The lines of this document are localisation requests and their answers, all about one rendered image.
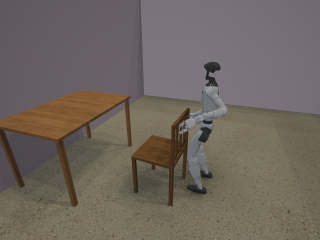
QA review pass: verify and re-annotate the robot right hand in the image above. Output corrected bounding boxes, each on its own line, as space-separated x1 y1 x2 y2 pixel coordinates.
189 113 196 119

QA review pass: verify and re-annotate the left robot upper arm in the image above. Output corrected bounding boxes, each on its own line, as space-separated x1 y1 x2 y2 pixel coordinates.
205 86 228 117

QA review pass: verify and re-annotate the left robot forearm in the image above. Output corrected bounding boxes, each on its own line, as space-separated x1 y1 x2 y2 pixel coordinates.
194 107 227 124

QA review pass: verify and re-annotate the right robot forearm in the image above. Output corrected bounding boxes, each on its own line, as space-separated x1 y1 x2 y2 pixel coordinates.
194 109 202 117

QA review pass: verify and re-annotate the robot left hand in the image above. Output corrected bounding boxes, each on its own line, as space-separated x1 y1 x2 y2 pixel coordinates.
179 118 197 134

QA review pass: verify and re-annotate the robot left foot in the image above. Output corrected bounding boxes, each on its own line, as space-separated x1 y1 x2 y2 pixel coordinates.
187 184 207 194

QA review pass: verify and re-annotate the chair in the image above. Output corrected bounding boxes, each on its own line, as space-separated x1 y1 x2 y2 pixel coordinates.
131 108 190 206

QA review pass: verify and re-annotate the table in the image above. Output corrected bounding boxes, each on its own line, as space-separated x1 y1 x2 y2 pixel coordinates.
0 90 132 207

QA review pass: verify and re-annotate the left robot thigh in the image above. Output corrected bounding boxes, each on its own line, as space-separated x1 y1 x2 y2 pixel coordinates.
187 128 209 165

